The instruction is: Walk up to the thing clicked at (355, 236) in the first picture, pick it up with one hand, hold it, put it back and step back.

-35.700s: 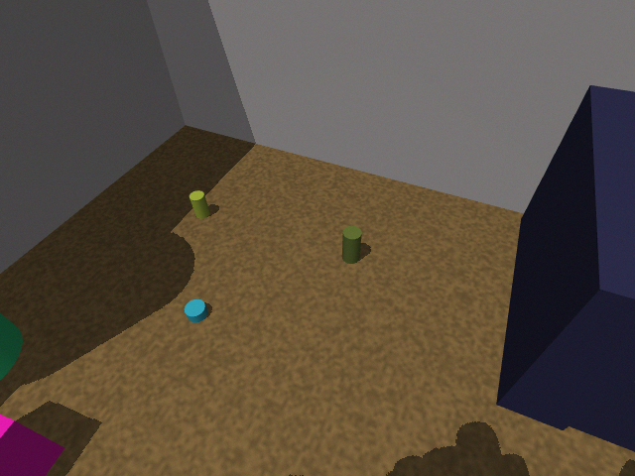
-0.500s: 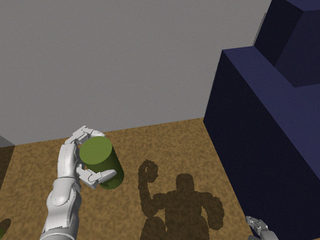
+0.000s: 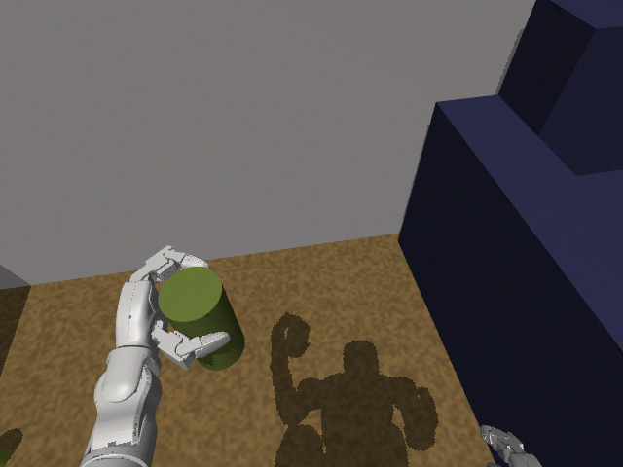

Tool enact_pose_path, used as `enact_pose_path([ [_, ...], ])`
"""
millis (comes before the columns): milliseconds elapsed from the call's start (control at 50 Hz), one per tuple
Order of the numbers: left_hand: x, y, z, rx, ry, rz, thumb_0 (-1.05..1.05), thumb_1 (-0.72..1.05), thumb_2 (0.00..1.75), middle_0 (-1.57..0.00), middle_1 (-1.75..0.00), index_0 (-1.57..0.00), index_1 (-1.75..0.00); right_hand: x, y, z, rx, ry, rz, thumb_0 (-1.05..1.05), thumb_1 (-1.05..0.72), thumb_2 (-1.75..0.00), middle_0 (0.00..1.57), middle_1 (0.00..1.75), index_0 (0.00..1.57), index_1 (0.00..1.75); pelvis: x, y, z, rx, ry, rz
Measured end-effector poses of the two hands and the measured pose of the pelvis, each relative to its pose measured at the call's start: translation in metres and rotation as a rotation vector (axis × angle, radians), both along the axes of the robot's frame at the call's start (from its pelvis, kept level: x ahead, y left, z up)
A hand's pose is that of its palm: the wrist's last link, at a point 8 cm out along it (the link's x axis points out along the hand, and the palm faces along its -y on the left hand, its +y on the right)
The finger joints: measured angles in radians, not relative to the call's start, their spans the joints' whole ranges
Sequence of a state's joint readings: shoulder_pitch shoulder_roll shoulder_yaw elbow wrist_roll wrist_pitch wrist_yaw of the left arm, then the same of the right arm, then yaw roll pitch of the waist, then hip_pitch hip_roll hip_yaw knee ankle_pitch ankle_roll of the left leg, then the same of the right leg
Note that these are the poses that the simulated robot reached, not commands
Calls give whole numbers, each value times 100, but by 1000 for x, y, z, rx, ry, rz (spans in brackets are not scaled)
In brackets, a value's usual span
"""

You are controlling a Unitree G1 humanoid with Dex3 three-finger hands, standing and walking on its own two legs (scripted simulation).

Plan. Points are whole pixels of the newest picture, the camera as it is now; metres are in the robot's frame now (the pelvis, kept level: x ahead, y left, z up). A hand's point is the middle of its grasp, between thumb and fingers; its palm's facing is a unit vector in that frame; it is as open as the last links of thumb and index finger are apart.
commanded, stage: hold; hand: left
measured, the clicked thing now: (206, 322) +0.32 +0.15 +0.01
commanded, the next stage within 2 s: crouch in 1.28 s
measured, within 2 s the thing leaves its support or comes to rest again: neither
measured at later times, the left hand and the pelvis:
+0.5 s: hand (194, 301) +0.33 +0.16 +0.05, palm faces +0.02 -1.00 -0.01, open 10.7 cm; pelvis +0.00 +0.00 +0.00, yaw +0 degrees
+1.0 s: hand (193, 306) +0.32 +0.16 +0.05, palm faces +0.02 -1.00 -0.01, open 10.7 cm; pelvis +0.00 +0.00 +0.00, yaw +0 degrees
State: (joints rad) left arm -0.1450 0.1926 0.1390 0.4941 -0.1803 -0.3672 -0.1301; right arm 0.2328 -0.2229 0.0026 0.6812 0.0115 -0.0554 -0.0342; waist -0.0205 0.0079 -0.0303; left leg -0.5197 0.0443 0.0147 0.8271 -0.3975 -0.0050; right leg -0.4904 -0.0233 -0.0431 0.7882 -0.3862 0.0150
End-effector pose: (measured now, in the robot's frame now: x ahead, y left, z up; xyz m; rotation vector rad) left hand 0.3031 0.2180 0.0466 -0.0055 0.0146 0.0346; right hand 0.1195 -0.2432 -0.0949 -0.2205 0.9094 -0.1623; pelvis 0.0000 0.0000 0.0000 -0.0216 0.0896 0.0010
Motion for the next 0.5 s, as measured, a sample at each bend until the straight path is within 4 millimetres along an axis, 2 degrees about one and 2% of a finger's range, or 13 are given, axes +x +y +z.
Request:
enact_pose_path([
  [180,5,1,3,19,-7,-10,-2,-60,100,-77,-114,-78,-116,1,2,1,6,5,-7,1,-92,-90,20,30,20,30,3,2,1,0,2,-4],
  [360,7,2,-5,-3,16,8,-2,-60,100,-77,-113,-79,-116,0,1,-2,10,21,1,1,-92,-90,20,30,20,30,4,0,0,0,10,-2],
  [500,4,-1,4,20,-13,-17,-2,-60,100,-77,-113,-79,-116,0,-2,-1,8,22,-5,1,-92,-90,20,30,20,30,5,-1,1,0,3,0],
])
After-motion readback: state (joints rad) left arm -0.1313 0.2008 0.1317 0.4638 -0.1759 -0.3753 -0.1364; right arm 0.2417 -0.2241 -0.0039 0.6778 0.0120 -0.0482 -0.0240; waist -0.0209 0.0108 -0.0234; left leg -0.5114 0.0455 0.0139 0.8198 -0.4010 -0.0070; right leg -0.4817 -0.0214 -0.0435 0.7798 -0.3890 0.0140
